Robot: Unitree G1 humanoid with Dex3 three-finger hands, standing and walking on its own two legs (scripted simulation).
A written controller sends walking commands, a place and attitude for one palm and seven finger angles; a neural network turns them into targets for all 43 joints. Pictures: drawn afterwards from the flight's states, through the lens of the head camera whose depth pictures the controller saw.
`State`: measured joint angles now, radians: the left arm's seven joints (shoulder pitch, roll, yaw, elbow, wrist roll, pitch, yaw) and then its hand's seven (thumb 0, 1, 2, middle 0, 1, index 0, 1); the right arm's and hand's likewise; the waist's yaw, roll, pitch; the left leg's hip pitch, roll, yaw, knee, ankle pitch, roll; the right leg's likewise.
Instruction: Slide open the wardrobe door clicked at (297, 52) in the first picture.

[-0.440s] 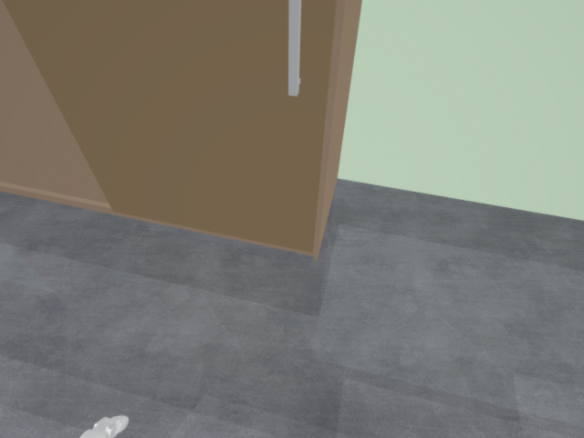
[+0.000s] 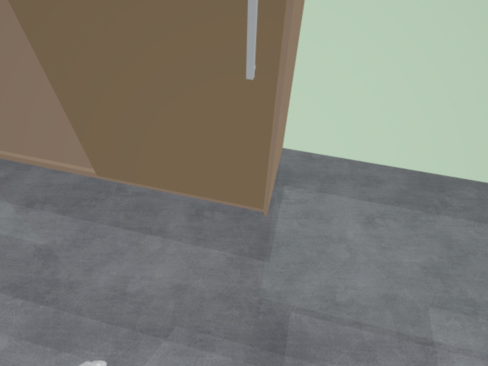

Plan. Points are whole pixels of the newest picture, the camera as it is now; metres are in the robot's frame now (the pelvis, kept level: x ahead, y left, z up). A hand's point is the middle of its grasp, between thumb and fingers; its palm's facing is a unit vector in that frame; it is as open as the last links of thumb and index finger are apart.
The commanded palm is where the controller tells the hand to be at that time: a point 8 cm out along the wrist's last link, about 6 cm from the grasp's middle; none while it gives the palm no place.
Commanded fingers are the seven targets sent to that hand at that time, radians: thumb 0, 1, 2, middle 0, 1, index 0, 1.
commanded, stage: stand and wait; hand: right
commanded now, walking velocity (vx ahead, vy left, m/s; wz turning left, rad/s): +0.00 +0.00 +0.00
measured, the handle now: (253, 30) +0.95 +0.03 +0.15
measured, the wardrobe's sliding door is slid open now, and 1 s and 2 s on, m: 0.00 0.00 0.00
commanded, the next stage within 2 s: look at it before walking up in 0.40 s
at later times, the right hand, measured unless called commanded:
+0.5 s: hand out of the picture +0.08 -0.23 -0.15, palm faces -0.04 +0.94 -0.33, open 7.4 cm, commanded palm none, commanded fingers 0.00 -0.90 -0.90 0.20 0.30 0.20 0.30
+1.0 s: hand out of the picture +0.08 -0.24 -0.15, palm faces -0.03 +0.94 -0.33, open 7.3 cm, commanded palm none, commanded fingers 0.00 -0.90 -0.90 0.20 0.30 0.20 0.30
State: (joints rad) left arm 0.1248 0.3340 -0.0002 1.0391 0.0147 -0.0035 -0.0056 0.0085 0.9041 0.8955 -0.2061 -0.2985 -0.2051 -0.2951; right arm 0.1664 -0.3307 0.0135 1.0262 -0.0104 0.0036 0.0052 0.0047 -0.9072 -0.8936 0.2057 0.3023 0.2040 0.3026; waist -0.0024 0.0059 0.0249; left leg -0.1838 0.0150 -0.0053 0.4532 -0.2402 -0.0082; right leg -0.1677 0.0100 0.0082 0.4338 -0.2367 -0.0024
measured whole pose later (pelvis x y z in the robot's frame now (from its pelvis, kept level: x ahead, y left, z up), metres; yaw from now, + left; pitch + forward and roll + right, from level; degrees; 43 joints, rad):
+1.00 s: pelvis +0.00 +0.00 +0.00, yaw +0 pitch -2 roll +0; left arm 0.11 0.34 0.00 1.10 0.01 -0.01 0.00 0.01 0.90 0.90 -0.21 -0.30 -0.20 -0.30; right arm 0.14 -0.34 0.01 1.08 -0.01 -0.01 0.00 0.00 -0.91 -0.89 0.20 0.30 0.20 0.30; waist 0.00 0.01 0.02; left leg -0.15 0.00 -0.01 0.38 -0.20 0.00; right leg -0.13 0.00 0.01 0.36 -0.20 0.01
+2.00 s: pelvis -0.02 +0.01 +0.00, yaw +25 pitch +2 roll +0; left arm 0.15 0.24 0.06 0.92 0.02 0.03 0.01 0.01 0.91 0.90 -0.20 -0.30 -0.20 -0.29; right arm 0.29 -0.22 -0.06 0.92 -0.02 0.02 0.01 0.00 -0.91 -0.89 0.21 0.30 0.20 0.30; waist -0.05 0.01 0.00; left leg -0.30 -0.13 -0.19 0.41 -0.14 0.05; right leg -0.36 -0.02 0.02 0.77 -0.41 0.05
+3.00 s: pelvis +0.22 +0.20 +0.00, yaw +60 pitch +2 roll +0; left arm 0.08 0.18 0.05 0.86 0.03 -0.03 -0.01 0.01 0.91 0.90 -0.20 -0.30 -0.20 -0.29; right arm 0.31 -0.21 -0.07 0.96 -0.02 -0.05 0.01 0.00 -0.92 -0.89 0.20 0.30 0.20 0.30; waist -0.04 -0.01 0.03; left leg -0.19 -0.09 -0.04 0.46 -0.30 0.08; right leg -0.60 -0.15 -0.02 0.88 -0.22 0.08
